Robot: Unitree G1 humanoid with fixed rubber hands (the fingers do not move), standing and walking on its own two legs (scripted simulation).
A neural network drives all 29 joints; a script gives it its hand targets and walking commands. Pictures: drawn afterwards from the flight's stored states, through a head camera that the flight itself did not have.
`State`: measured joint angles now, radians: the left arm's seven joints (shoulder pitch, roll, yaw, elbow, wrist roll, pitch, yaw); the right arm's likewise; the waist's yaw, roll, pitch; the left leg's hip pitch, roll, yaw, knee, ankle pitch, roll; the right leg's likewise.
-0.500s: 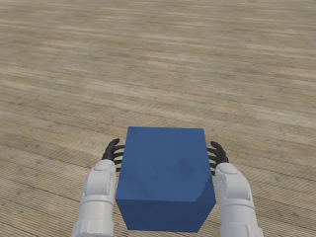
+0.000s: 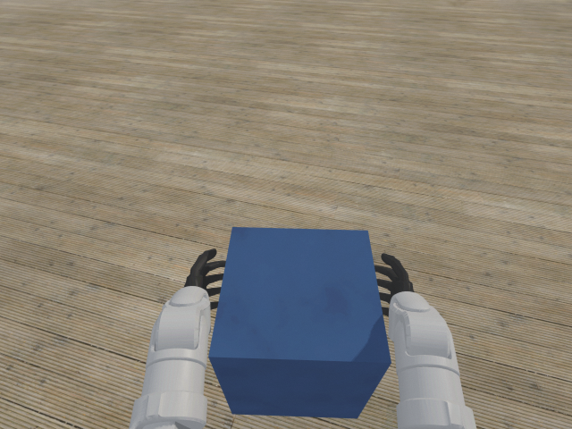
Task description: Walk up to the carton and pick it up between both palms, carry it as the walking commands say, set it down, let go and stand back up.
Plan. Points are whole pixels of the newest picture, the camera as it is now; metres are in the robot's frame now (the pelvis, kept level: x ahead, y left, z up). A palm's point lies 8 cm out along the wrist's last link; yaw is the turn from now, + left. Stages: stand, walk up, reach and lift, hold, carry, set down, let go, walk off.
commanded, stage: hold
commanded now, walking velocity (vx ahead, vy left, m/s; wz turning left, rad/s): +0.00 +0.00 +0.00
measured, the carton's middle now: (297, 326) +0.29 +0.00 -0.02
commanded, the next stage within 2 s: carry in 0.12 s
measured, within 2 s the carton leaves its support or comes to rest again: neither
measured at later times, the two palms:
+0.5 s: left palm (233, 269) +0.32 +0.10 +0.08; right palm (441, 300) +0.28 -0.20 +0.08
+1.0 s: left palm (252, 210) +0.44 +0.08 +0.10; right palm (436, 237) +0.38 -0.21 +0.10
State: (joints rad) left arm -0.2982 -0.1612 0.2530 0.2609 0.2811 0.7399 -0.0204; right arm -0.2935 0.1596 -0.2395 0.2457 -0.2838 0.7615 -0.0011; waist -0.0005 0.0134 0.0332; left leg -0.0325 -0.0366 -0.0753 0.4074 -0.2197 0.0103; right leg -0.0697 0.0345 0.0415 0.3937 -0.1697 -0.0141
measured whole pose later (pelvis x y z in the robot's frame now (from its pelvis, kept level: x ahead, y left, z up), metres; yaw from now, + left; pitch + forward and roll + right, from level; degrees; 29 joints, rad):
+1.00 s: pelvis +0.18 -0.02 +0.00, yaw -10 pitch +5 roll -1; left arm 0.01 -0.13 0.06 -0.48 0.04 1.20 0.14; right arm 0.00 0.13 -0.05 -0.47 -0.02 1.20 -0.16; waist -0.03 0.02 -0.21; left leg 0.00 0.05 0.18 0.24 -0.33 0.00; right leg -0.54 -0.07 -0.14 0.62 -0.18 0.01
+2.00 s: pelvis +0.84 -0.11 -0.02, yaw -9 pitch +3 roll -1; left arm 0.04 -0.13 0.02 -0.60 0.06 1.18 0.13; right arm 0.04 0.13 -0.04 -0.58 -0.04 1.17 -0.12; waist -0.02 0.01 -0.10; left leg 0.15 0.06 0.23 0.27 -0.45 -0.04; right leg -0.54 -0.05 -0.22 0.51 -0.02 -0.03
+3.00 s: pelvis +1.52 -0.21 -0.02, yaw -9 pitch +3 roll -1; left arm 0.04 -0.13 0.01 -0.61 0.06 1.19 0.13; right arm 0.05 0.13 -0.04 -0.59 -0.04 1.17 -0.12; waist -0.02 0.00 -0.09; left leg 0.15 0.06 0.23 0.22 -0.41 -0.04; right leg -0.56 -0.06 -0.21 0.49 0.03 -0.02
